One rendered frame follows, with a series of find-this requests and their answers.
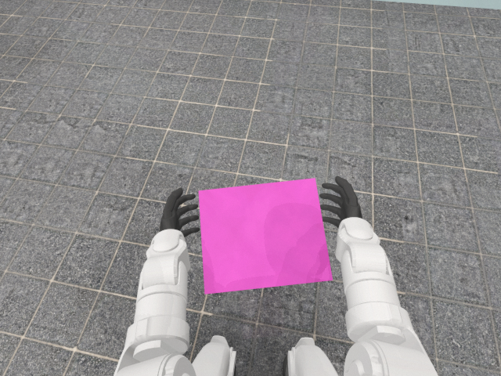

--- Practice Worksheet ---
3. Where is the left robot thigh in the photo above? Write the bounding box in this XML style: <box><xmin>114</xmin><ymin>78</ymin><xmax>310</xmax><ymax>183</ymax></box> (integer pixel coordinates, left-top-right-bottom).
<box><xmin>192</xmin><ymin>342</ymin><xmax>236</xmax><ymax>376</ymax></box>

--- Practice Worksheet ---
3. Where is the robot thigh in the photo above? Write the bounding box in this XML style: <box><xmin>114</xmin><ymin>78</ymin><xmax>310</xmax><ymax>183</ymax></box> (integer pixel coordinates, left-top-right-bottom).
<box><xmin>192</xmin><ymin>342</ymin><xmax>236</xmax><ymax>376</ymax></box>
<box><xmin>287</xmin><ymin>345</ymin><xmax>338</xmax><ymax>376</ymax></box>

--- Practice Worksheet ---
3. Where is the right robot thigh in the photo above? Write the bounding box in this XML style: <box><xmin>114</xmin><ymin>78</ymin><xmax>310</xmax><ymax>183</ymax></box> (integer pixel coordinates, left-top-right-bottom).
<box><xmin>287</xmin><ymin>345</ymin><xmax>338</xmax><ymax>376</ymax></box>

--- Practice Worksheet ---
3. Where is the right robot hand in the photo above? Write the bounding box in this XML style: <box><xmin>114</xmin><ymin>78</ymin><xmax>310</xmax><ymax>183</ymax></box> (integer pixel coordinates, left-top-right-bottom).
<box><xmin>319</xmin><ymin>176</ymin><xmax>362</xmax><ymax>228</ymax></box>

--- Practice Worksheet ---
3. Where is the robot left upper arm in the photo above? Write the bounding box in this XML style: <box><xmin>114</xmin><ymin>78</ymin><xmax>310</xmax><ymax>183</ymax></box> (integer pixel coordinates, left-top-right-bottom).
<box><xmin>115</xmin><ymin>353</ymin><xmax>196</xmax><ymax>376</ymax></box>

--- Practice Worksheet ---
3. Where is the robot right forearm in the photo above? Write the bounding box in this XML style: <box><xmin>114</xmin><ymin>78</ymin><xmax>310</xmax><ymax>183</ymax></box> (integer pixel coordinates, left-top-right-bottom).
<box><xmin>335</xmin><ymin>217</ymin><xmax>438</xmax><ymax>375</ymax></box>

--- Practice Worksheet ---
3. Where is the carton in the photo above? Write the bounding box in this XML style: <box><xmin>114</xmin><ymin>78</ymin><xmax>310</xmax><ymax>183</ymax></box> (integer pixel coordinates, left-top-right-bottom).
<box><xmin>199</xmin><ymin>178</ymin><xmax>333</xmax><ymax>295</ymax></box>

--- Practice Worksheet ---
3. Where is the left robot hand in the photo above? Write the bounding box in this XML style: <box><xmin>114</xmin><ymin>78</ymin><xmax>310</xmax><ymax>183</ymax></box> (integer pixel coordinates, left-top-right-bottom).
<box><xmin>159</xmin><ymin>187</ymin><xmax>200</xmax><ymax>237</ymax></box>

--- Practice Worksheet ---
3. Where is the robot right upper arm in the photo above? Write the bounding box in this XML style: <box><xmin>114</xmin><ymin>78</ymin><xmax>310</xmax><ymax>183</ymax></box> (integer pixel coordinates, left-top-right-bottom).
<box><xmin>344</xmin><ymin>339</ymin><xmax>437</xmax><ymax>376</ymax></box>

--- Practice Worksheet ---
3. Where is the robot left forearm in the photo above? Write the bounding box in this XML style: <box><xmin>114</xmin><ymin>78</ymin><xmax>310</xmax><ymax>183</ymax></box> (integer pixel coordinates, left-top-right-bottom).
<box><xmin>114</xmin><ymin>229</ymin><xmax>191</xmax><ymax>376</ymax></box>

